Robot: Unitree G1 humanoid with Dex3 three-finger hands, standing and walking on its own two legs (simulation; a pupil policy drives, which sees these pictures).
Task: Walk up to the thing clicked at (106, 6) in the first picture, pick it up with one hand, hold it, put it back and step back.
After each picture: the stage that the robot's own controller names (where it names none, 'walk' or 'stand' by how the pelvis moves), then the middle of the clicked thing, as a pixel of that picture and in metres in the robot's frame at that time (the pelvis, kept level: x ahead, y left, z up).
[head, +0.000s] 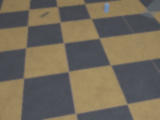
stand; (106, 8) +2.23 -0.34 -0.72
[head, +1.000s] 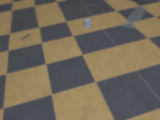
walk; (87, 23) +2.12 +0.08 -0.70
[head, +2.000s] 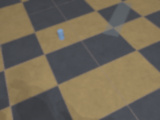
walk; (61, 34) +1.50 +0.39 -0.72
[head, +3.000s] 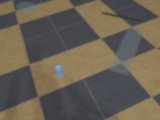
walk; (59, 70) +1.02 +0.34 -0.72
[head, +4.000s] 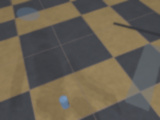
walk; (64, 102) +0.64 +0.26 -0.72
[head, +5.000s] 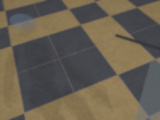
walk; out of the picture +0.41 +0.20 -0.71
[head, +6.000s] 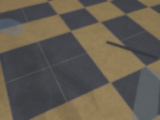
stand; out of the picture +0.34 +0.18 -0.72
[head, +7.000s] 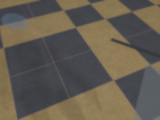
stand; out of the picture +0.36 +0.17 -0.72
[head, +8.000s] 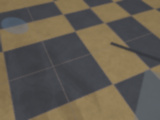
stand; out of the picture +0.34 +0.18 -0.73
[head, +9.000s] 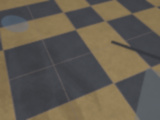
stand; out of the picture +0.34 +0.18 -0.73
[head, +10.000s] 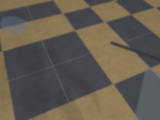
go down; out of the picture +0.33 +0.18 -0.73
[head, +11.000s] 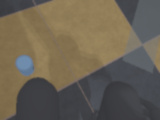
go down; (25, 66) +0.41 +0.24 -0.31
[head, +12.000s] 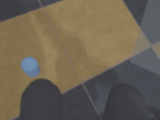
approach; (31, 67) +0.40 +0.24 -0.30
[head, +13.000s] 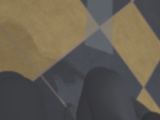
close in; out of the picture +0.38 +0.28 -0.21
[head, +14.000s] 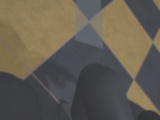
close; out of the picture +0.38 +0.29 -0.21
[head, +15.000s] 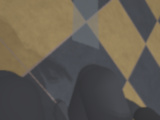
lift; out of the picture +0.37 +0.28 -0.22
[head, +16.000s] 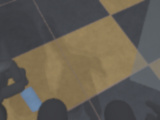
lift; (31, 99) +0.34 +0.29 -0.43
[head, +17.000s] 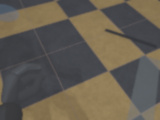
hold; out of the picture +0.36 +0.28 -0.69
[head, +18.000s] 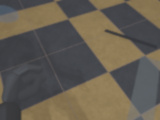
hold; out of the picture +0.35 +0.28 -0.70
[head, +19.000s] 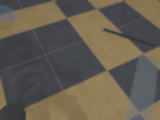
hold; out of the picture +0.36 +0.28 -0.70
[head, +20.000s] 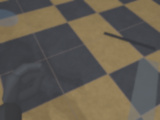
stand; out of the picture +0.36 +0.27 -0.70
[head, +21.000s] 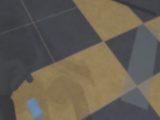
crouch; (34, 108) +0.38 +0.28 -0.59
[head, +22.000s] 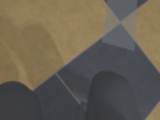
lower; out of the picture +0.39 +0.34 -0.27
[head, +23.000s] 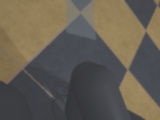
lower; out of the picture +0.37 +0.36 -0.24
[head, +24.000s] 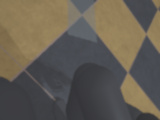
lower; out of the picture +0.36 +0.36 -0.24
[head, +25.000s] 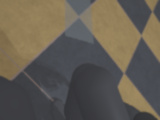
lower; out of the picture +0.36 +0.36 -0.25
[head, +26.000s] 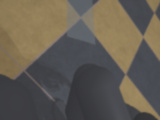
lower; out of the picture +0.36 +0.37 -0.25
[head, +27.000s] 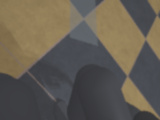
open; out of the picture +0.36 +0.36 -0.25
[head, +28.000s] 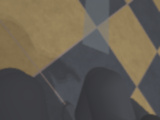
stand; out of the picture +0.31 +0.39 -0.25
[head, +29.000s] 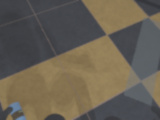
stand; (17, 113) +0.32 +0.38 -0.56
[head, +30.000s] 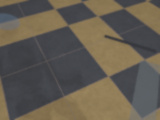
stand; out of the picture +0.26 +0.45 -0.69
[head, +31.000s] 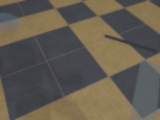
stand; out of the picture +0.21 +0.52 -0.69
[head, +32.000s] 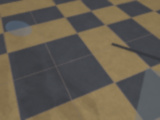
stand; out of the picture +0.22 +0.57 -0.74
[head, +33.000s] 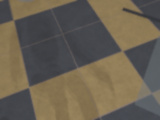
walk; out of the picture +0.27 +0.65 -0.73
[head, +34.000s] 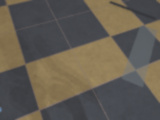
walk; out of the picture +0.51 +0.62 -0.72
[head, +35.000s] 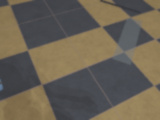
stand; out of the picture +0.73 +0.74 -0.72
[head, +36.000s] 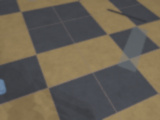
stand; (0, 86) +0.77 +0.73 -0.74
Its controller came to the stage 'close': yes
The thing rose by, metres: 0.23
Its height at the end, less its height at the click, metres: -0.02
